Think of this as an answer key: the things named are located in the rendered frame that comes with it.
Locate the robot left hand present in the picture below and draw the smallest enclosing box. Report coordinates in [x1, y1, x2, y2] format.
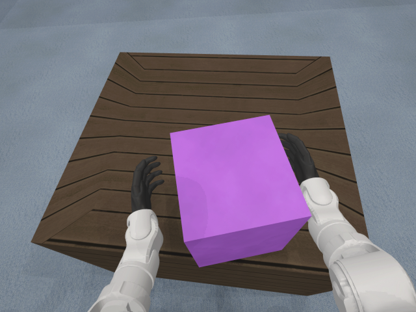
[131, 156, 164, 213]

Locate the robot right hand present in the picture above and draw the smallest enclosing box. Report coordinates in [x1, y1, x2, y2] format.
[278, 133, 319, 184]

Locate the right robot upper arm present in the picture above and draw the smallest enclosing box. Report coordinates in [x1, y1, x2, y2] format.
[329, 251, 416, 312]

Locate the pedestal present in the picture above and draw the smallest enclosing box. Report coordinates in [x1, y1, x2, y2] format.
[31, 52, 369, 296]

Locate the right robot forearm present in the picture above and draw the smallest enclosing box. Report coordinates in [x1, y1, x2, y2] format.
[300, 177, 416, 301]

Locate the left robot forearm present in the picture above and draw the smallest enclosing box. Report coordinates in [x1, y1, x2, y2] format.
[87, 209, 163, 312]

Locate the carton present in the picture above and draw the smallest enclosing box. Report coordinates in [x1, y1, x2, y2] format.
[170, 115, 311, 267]

